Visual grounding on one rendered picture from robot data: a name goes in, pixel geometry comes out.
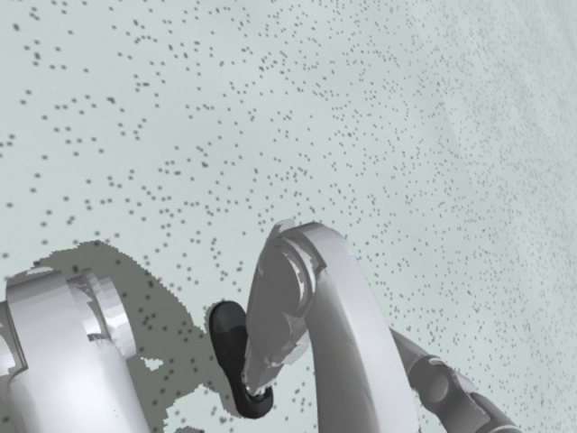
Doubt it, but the right robot arm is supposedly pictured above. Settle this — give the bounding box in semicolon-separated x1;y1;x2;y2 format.
408;355;523;433

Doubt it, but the right robot foot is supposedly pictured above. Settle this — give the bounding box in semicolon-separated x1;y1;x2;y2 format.
209;301;273;419

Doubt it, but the right robot hand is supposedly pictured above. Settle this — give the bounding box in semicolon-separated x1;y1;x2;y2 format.
389;328;430;377

